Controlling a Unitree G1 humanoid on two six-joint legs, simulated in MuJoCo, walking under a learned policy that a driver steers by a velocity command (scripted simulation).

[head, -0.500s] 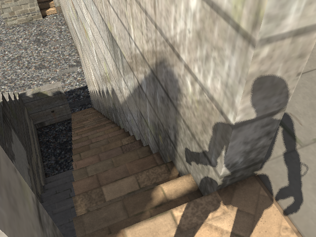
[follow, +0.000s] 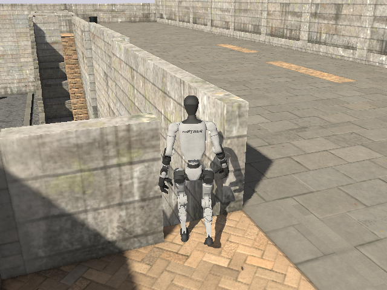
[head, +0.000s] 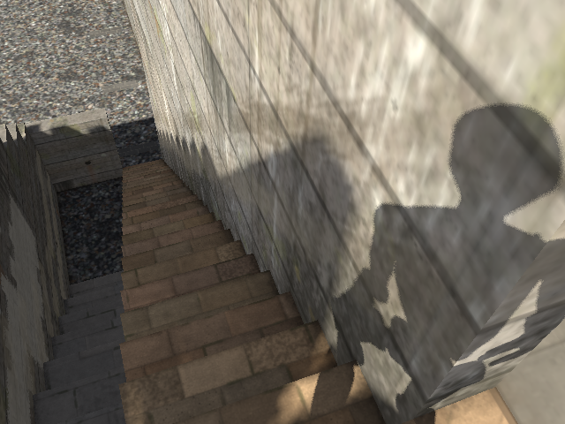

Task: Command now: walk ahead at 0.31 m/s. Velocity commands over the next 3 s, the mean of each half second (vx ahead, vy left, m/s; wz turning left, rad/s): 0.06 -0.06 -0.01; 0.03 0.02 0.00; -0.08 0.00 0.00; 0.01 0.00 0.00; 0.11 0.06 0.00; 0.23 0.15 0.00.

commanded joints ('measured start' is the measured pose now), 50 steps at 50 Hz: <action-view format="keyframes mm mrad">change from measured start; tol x16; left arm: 1 44 82 17 -14 -5 -16 0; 50 -107 68 23 150 -37 21 67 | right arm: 1 116 -84 -16 25 17 -35 -4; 50 153 -81 10 338 4 7 -58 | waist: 1 -4 30 -120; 17 -18 210 -41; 21 -104 -126 -21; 50 -28 -9 -33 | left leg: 1 195 310 -313 -249 444 180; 4 218 378 -251 -208 1008 178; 10 165 233 -10 -275 676 118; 21 251 96 -69 -284 -98 -35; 45 244 45 12 -250 -145 -68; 50 290 139 -70 -359 81 -69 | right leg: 1 -164 -85 58 71 27 -2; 16 61 -49 -61 -691 183 63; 19 206 -158 80 -1004 440 43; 20 197 -212 149 -944 627 5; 22 40 -145 119 -1028 233 -1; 25 70 -127 118 -1081 101 6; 40 180 -120 99 -1039 258 -1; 45 120 -199 239 -1130 -91 -19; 50 153 -109 67 -1029 341 22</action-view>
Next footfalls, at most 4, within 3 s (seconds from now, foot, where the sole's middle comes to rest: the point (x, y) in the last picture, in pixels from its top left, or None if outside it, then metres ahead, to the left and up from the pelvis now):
0.38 right None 0.20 -0.17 -0.76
2.70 right None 0.28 -0.08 -0.76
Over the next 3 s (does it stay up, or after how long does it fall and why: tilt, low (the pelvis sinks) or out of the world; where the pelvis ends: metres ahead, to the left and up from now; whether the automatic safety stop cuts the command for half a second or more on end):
stays up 0.25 0.08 -0.02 its command is cut before an obstacle after 2.1 s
